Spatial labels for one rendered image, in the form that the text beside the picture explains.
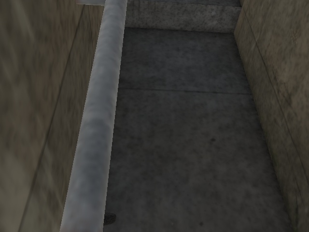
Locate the robot left hand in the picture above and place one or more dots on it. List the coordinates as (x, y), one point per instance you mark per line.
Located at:
(109, 218)

